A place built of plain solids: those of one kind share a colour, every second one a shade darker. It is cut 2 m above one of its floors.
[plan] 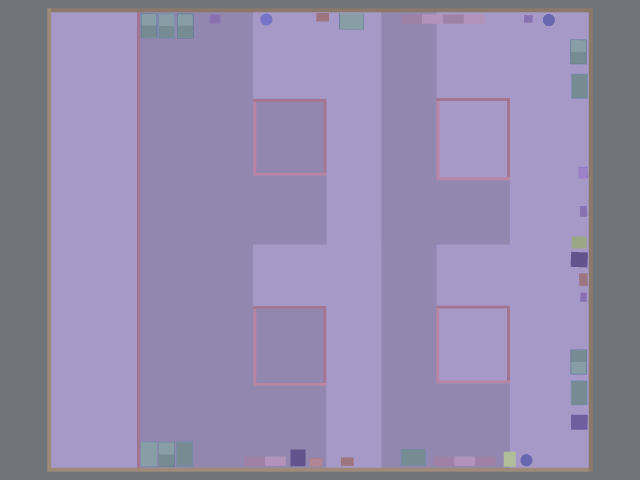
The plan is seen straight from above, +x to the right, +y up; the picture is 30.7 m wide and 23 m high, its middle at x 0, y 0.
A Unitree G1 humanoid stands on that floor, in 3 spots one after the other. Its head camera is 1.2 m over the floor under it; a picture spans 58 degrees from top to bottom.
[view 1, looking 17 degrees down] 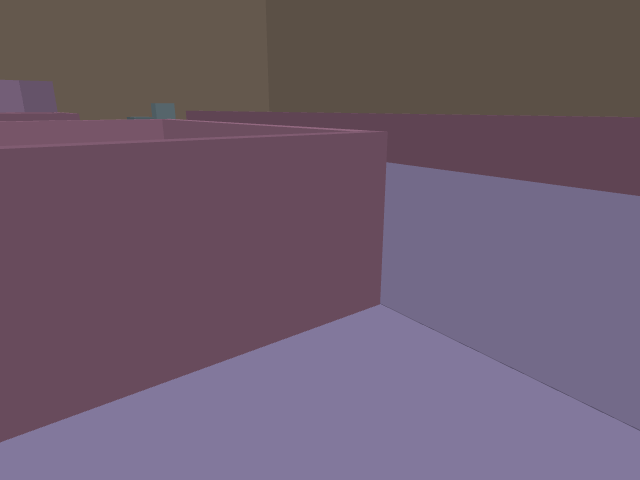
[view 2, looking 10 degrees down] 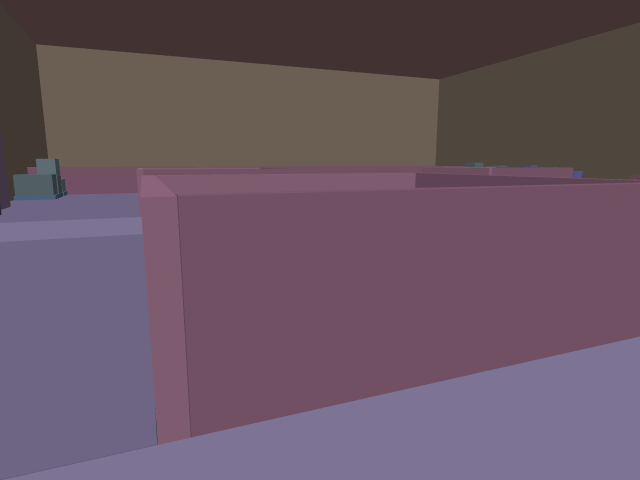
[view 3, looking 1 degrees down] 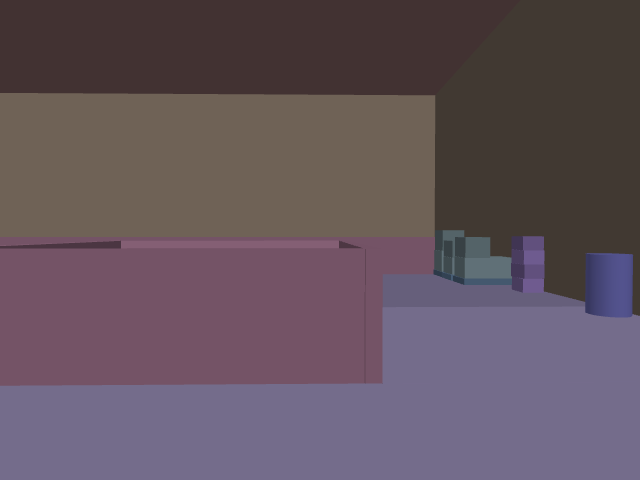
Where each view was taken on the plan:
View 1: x -1.37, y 8.55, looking -127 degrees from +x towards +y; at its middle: guard_wall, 2.34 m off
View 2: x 10.94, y -6.85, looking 158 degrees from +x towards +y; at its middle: guard_wall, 2.01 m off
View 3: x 3.72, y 6.21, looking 179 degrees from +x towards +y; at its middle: guard_wall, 12.35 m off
